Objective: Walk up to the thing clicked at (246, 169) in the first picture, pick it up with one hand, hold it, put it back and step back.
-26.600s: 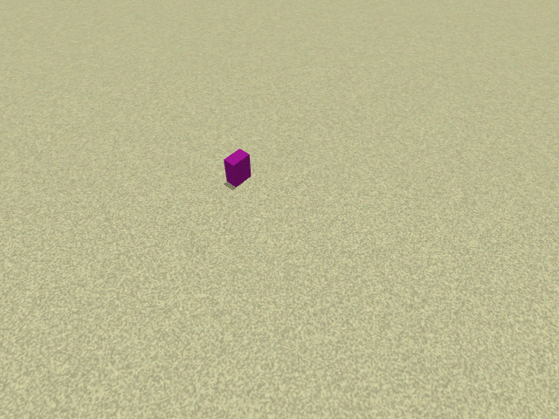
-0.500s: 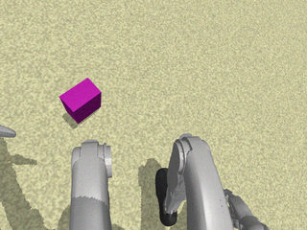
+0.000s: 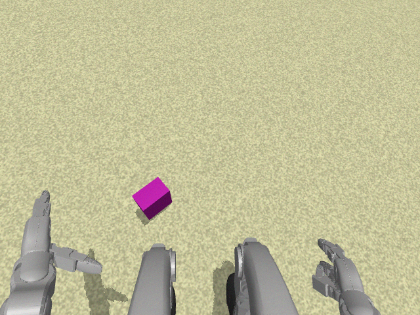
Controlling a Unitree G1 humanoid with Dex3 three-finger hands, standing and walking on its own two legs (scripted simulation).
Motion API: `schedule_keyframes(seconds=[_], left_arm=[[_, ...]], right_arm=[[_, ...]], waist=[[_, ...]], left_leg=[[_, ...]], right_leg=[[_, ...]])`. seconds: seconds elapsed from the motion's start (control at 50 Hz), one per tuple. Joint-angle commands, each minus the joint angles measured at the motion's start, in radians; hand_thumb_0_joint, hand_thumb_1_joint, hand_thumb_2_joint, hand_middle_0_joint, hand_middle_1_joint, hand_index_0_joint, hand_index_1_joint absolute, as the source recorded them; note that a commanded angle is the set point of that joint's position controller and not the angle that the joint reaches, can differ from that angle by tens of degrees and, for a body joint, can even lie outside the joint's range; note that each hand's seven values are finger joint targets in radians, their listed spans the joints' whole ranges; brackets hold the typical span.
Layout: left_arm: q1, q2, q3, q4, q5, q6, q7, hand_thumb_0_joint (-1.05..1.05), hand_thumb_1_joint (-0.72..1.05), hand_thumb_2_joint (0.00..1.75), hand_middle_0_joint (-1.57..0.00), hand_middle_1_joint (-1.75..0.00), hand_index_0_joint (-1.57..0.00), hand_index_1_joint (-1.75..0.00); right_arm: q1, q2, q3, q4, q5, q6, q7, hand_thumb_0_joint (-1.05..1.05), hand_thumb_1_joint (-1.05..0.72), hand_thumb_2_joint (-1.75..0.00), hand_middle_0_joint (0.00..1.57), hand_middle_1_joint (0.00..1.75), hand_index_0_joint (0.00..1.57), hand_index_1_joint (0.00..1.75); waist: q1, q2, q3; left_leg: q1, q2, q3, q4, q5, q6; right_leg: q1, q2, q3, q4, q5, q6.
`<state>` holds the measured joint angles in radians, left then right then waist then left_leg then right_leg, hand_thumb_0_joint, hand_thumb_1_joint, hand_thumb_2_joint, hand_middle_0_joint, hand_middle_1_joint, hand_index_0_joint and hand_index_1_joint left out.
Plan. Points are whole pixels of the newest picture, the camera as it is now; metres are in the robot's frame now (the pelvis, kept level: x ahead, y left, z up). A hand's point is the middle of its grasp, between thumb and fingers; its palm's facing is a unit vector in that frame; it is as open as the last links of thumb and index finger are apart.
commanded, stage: home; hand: left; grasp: from the side
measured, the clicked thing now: (153, 199) +0.47 +0.17 -0.51
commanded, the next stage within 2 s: none
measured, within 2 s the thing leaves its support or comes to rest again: neither
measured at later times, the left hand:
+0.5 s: hand (66, 253) +0.23 +0.19 +0.08, palm faces +0.13 -0.94 -0.31, open 17.7 cm
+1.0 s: hand (63, 269) +0.21 +0.19 +0.09, palm faces +0.14 -0.95 -0.29, open 17.7 cm
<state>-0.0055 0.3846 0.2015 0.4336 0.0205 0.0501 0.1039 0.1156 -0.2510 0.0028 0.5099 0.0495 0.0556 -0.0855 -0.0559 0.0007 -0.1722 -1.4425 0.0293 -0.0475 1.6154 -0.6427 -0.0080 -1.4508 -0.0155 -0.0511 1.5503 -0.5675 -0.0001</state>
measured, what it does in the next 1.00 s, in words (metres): rises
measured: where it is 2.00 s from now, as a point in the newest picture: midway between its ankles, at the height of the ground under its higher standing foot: outside the picture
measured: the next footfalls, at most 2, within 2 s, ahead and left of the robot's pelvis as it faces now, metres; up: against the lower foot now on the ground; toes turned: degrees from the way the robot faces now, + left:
none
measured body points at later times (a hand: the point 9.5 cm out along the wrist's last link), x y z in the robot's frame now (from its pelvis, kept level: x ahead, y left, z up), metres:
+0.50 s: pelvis +0.06 +0.00 +0.14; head +0.08 +0.01 +0.59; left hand +0.22 +0.24 +0.10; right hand +0.22 -0.23 +0.06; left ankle +0.05 +0.12 -0.54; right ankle +0.07 -0.12 -0.54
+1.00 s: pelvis +0.05 +0.00 +0.14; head +0.06 +0.01 +0.59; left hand +0.20 +0.24 +0.11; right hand +0.21 -0.23 +0.08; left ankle +0.05 +0.12 -0.54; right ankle +0.07 -0.12 -0.54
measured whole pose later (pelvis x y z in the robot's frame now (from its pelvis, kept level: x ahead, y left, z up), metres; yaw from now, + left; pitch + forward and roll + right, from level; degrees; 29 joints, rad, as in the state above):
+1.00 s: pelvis +0.05 +0.00 +0.14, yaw +2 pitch +7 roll -2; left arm 0.45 0.21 -0.01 0.02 -0.01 0.25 0.15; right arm 0.28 -0.20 0.03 0.50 0.01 -0.11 -0.17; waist -0.02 0.03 -0.10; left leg -0.60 0.03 -0.03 0.96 -0.48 -0.01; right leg -0.60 -0.01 -0.05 0.90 -0.42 0.01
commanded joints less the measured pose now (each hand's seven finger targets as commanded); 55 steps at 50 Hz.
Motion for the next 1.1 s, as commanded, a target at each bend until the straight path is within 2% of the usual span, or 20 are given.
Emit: schedule_keyframes(seconds=[0.0, 0.04, 0.06, 0.16, 0.26, 0.28, 0.3, 0.32, 0.4, 0.48, 0.58, 0.6, 0.68, 0.74, 0.84, 0.86, 0.88, 1.02, 1.04, 1.08], left_arm=[[0.013, 0.125, 0.010, -0.200, -0.010, 0.002, 0.037, 0.00, -0.56, 0.05, -0.05, -0.05, -0.05, -0.05], [0.057, 0.123, 0.012, -0.211, -0.013, 0.025, 0.048, 0.00, -0.57, 0.04, -0.05, -0.05, -0.05, -0.05], [0.070, 0.103, -0.013, -0.241, -0.014, 0.035, 0.049, 0.00, -0.59, 0.03, -0.04, -0.05, -0.04, -0.05], [0.168, 0.059, -0.058, -0.328, -0.019, 0.088, 0.075, 0.00, -0.60, 0.03, -0.04, -0.04, -0.04, -0.04], [0.295, 0.004, -0.108, -0.446, -0.026, 0.136, 0.090, 0.00, -0.60, 0.03, -0.04, -0.04, -0.04, -0.05], [0.311, -0.018, -0.134, -0.477, -0.027, 0.143, 0.091, 0.00, -0.61, 0.02, -0.04, -0.04, -0.04, -0.04], [0.346, -0.018, -0.128, -0.503, -0.028, 0.149, 0.093, 0.00, -0.61, 0.01, -0.04, -0.04, -0.04, -0.04], [0.366, -0.037, -0.154, -0.521, -0.030, 0.155, 0.091, 0.00, -0.61, 0.01, -0.04, -0.04, -0.04, -0.04], [0.430, -0.061, -0.173, -0.583, -0.032, 0.169, 0.088, 0.00, -0.61, 0.00, -0.04, -0.04, -0.04, -0.04], [0.470, -0.065, -0.165, -0.616, -0.031, 0.168, 0.076, 0.00, -0.60, 0.03, -0.04, -0.05, -0.04, -0.05], [0.464, -0.084, -0.170, -0.598, -0.023, 0.159, 0.059, 0.00, -0.59, 0.03, -0.05, -0.05, -0.04, -0.05], [0.448, -0.075, -0.160, -0.626, -0.023, 0.154, 0.059, 0.00, -0.59, 0.03, -0.04, -0.05, -0.04, -0.05], [0.422, -0.068, -0.157, -0.654, -0.020, 0.149, 0.059, 0.00, -0.59, 0.03, -0.05, -0.05, -0.04, -0.05], [0.425, -0.084, -0.170, -0.633, -0.018, 0.153, 0.061, 0.00, -0.61, 0.02, -0.04, -0.04, -0.04, -0.04], [0.459, -0.077, -0.156, -0.602, -0.018, 0.156, 0.060, 0.00, -0.61, 0.02, -0.04, -0.04, -0.04, -0.04], [0.455, -0.090, -0.170, -0.590, -0.019, 0.156, 0.058, 0.00, -0.60, 0.02, -0.04, -0.05, -0.04, -0.05], [0.444, -0.079, -0.159, -0.604, -0.018, 0.154, 0.058, 0.00, -0.61, 0.02, -0.04, -0.04, -0.04, -0.04], [0.429, -0.089, -0.168, -0.591, -0.020, 0.145, 0.054, 0.00, -0.60, 0.03, -0.04, -0.05, -0.04, -0.05], [0.432, -0.076, -0.153, -0.597, -0.020, 0.142, 0.055, 0.00, -0.61, 0.02, -0.04, -0.04, -0.04, -0.04], [0.441, -0.087, -0.161, -0.583, -0.018, 0.142, 0.052, 0.00, -0.59, 0.03, -0.04, -0.05, -0.04, -0.05]], right_arm=[[0.084, -0.117, -0.041, -0.094, -0.003, -0.060, -0.029, 0.00, -0.90, -0.90, 0.20, 0.30, 0.20, 0.30], [0.090, -0.116, -0.039, -0.103, -0.004, -0.071, -0.040, 0.00, -0.90, -0.90, 0.20, 0.30, 0.20, 0.30], [0.092, -0.112, -0.038, -0.102, -0.005, -0.076, -0.044, 0.00, -0.90, -0.90, 0.20, 0.30, 0.20, 0.30], [0.109, -0.098, -0.031, -0.127, 0.001, -0.099, -0.072, 0.00, -0.90, -0.90, 0.20, 0.30, 0.20, 0.30], [0.130, -0.083, -0.026, -0.146, -0.004, -0.121, -0.099, 0.00, -0.90, -0.90, 0.20, 0.30, 0.20, 0.30], [0.127, -0.080, -0.022, -0.149, -0.006, -0.127, -0.103, 0.00, -0.90, -0.90, 0.20, 0.30, 0.20, 0.30], [0.127, -0.078, -0.024, -0.155, -0.008, -0.131, -0.106, 0.00, -0.90, -0.90, 0.20, 0.30, 0.20, 0.30], [0.120, -0.076, -0.019, -0.157, -0.010, -0.138, -0.108, 0.00, -0.90, -0.90, 0.20, 0.30, 0.20, 0.30], [0.109, -0.072, -0.016, -0.181, -0.016, -0.155, -0.110, 0.00, -0.90, -0.90, 0.20, 0.30, 0.20, 0.30], [0.104, -0.074, -0.020, -0.194, -0.021, -0.172, -0.107, 0.00, -0.90, -0.90, 0.20, 0.30, 0.20, 0.30], [0.118, -0.076, -0.025, -0.180, -0.033, -0.192, -0.103, 0.00, -0.90, -0.90, 0.20, 0.30, 0.20, 0.30], [0.114, -0.075, -0.024, -0.186, -0.034, -0.197, -0.101, 0.00, -0.90, -0.90, 0.20, 0.30, 0.20, 0.30], [0.108, -0.072, -0.022, -0.183, -0.039, -0.210, -0.102, 0.00, -0.90, -0.90, 0.20, 0.30, 0.20, 0.30], [0.109, -0.073, -0.022, -0.170, -0.040, -0.220, -0.104, 0.00, -0.90, -0.90, 0.20, 0.30, 0.20, 0.30], [0.105, -0.071, -0.020, -0.163, -0.041, -0.224, -0.103, 0.00, -0.90, -0.90, 0.20, 0.30, 0.20, 0.30], [0.100, -0.074, -0.020, -0.166, -0.040, -0.225, -0.101, 0.00, -0.90, -0.90, 0.20, 0.30, 0.20, 0.30], [0.098, -0.071, -0.019, -0.168, -0.041, -0.225, -0.101, 0.00, -0.90, -0.90, 0.20, 0.30, 0.20, 0.30], [0.086, -0.075, -0.020, -0.165, -0.037, -0.231, -0.093, 0.00, -0.90, -0.90, 0.20, 0.30, 0.20, 0.30], [0.083, -0.073, -0.017, -0.171, -0.036, -0.235, -0.093, 0.00, -0.90, -0.90, 0.20, 0.30, 0.20, 0.30], [0.094, -0.074, -0.022, -0.164, -0.039, -0.235, -0.095, 0.00, -0.90, -0.90, 0.20, 0.30, 0.20, 0.30]], waist=[[-0.001, 0.054, -0.369], [0.013, 0.072, -0.349], [0.008, 0.063, -0.342], [0.013, 0.071, -0.255], [0.017, 0.074, -0.211], [0.016, 0.085, -0.196], [0.023, 0.081, -0.184], [0.018, 0.070, -0.157], [0.026, 0.041, -0.057], [0.028, 0.008, 0.005], [0.013, 0.010, -0.007], [0.024, 0.030, -0.028], [0.027, 0.059, -0.068], [0.022, 0.062, -0.050], [0.034, 0.044, -0.050], [0.028, 0.040, -0.025], [0.032, 0.046, -0.036], [0.035, 0.049, 0.011], [0.040, 0.034, 0.014], [0.031, 0.028, -0.013]], left_leg=[[0.398, -0.025, 0.023, -0.352, 0.221, 0.033], [0.448, -0.025, 0.028, -0.405, 0.222, 0.030], [0.486, -0.025, 0.027, -0.428, 0.233, 0.029], [0.617, -0.029, 0.038, -0.559, 0.271, 0.024], [0.760, -0.025, 0.036, -0.663, 0.369, 0.016], [0.787, -0.022, 0.035, -0.682, 0.391, 0.012], [0.801, -0.023, 0.033, -0.694, 0.402, 0.012], [0.813, -0.019, 0.030, -0.712, 0.421, 0.010], [0.815, -0.018, 0.025, -0.769, 0.364, 0.012], [0.817, -0.020, 0.029, -0.804, 0.323, 0.014], [0.854, -0.019, 0.031, -0.804, 0.380, 0.012], [0.857, -0.022, 0.032, -0.800, 0.397, 0.010], [0.886, -0.028, 0.038, -0.798, 0.402, 0.010], [0.898, -0.024, 0.031, -0.814, 0.394, 0.006], [0.889, -0.026, 0.032, -0.810, 0.414, 0.008], [0.884, -0.025, 0.030, -0.819, 0.397, 0.008], [0.883, -0.027, 0.034, -0.816, 0.391, 0.009], [0.862, -0.020, 0.019, -0.861, 0.284, 0.010], [0.854, -0.021, 0.021, -0.861, 0.268, 0.012], [0.870, -0.022, 0.026, -0.849, 0.300, 0.013]], right_leg=[[0.466, 0.012, 0.026, -0.352, 0.187, -0.022], [0.538, 0.009, 0.035, -0.412, 0.184, -0.020], [0.555, 0.011, 0.034, -0.437, 0.197, -0.020], [0.699, 0.009, 0.030, -0.570, 0.235, -0.013], [0.814, 0.020, 0.012, -0.654, 0.322, -0.011], [0.827, 0.023, 0.005, -0.662, 0.336, -0.013], [0.845, 0.026, 0.001, -0.674, 0.344, -0.012], [0.853, 0.029, -0.009, -0.681, 0.356, -0.012], [0.873, 0.034, -0.021, -0.731, 0.303, -0.010], [0.892, 0.035, -0.022, -0.770, 0.265, -0.005], [0.910, 0.034, -0.016, -0.766, 0.315, -0.006], [0.925, 0.031, -0.013, -0.764, 0.333, -0.007], [0.953, 0.025, -0.003, -0.771, 0.345, -0.007], [0.941, 0.032, -0.012, -0.772, 0.331, -0.007], [0.964, 0.032, -0.014, -0.781, 0.350, -0.007], [0.952, 0.033, -0.016, -0.783, 0.332, -0.006], [0.956, 0.031, -0.013, -0.789, 0.330, -0.007], [0.931, 0.035, -0.020, -0.799, 0.235, -0.008], [0.932, 0.036, -0.020, -0.802, 0.222, -0.007], [0.943, 0.033, -0.015, -0.802, 0.249, -0.007]])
